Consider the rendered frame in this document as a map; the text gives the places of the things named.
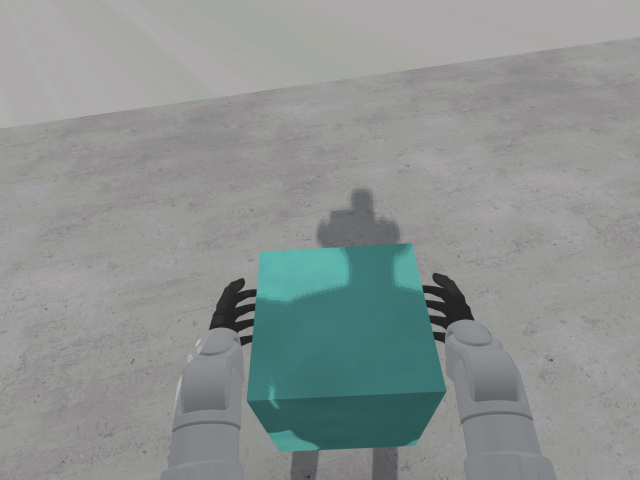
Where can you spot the right robot hand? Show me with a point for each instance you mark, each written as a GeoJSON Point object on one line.
{"type": "Point", "coordinates": [455, 307]}

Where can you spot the right robot forearm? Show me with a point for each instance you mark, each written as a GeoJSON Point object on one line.
{"type": "Point", "coordinates": [499, 432]}

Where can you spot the carton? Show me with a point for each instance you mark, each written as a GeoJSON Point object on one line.
{"type": "Point", "coordinates": [343, 354]}

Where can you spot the left robot hand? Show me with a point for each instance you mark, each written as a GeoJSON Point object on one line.
{"type": "Point", "coordinates": [226, 313]}

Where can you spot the left robot forearm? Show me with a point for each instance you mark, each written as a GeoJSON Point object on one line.
{"type": "Point", "coordinates": [207, 411]}

